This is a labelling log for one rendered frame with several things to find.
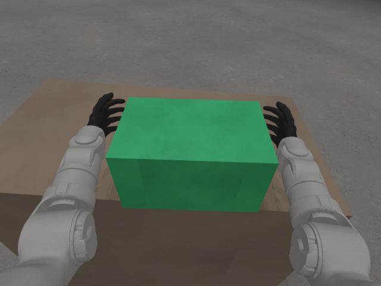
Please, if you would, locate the robot left upper arm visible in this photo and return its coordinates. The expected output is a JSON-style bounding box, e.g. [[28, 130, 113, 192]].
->
[[0, 209, 98, 286]]

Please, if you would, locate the pedestal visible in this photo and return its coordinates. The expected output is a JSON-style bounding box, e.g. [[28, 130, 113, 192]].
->
[[0, 79, 352, 286]]

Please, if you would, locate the left robot hand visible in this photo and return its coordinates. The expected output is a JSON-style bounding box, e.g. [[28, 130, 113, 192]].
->
[[87, 92, 126, 138]]

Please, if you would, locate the robot left forearm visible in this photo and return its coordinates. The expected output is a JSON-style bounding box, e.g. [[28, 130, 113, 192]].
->
[[18, 125, 106, 261]]

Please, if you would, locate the robot right forearm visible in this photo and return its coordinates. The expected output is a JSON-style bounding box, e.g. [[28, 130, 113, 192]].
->
[[276, 136, 371, 273]]

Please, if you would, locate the right robot hand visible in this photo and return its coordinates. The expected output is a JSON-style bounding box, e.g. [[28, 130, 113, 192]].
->
[[263, 101, 297, 148]]

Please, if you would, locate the robot right upper arm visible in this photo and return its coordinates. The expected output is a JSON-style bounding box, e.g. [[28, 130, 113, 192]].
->
[[289, 222, 381, 286]]

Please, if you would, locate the carton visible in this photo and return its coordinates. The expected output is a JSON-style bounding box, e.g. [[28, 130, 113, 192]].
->
[[106, 97, 279, 213]]

